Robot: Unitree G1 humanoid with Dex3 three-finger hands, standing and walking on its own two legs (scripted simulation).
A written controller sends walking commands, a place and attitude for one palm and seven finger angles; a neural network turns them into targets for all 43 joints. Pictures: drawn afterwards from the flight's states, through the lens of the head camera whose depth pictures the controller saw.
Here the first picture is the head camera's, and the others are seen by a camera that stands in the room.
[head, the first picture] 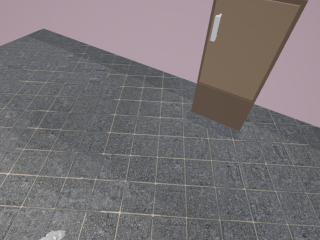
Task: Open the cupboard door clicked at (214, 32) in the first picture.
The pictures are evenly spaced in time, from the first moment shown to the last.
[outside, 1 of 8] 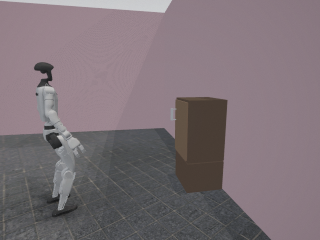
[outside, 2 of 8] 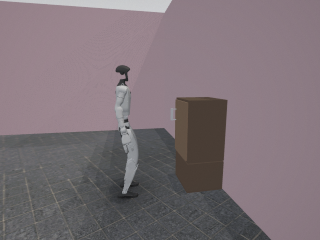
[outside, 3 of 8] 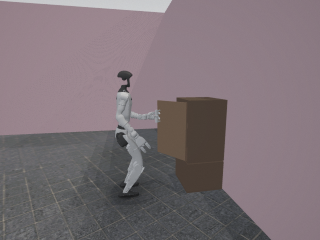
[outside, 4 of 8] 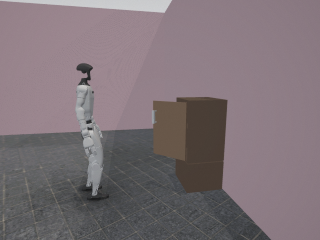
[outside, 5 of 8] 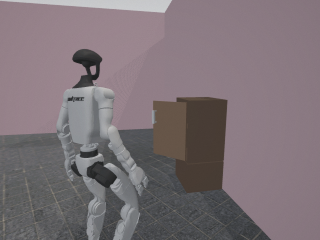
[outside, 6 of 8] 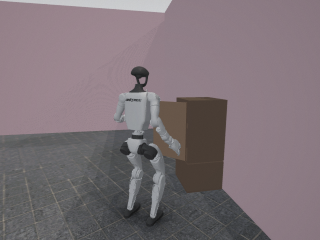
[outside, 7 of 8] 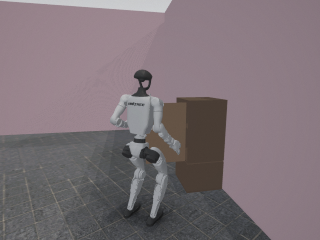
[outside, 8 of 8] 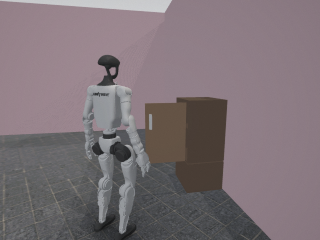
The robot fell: no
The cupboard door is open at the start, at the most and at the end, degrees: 0 90 89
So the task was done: yes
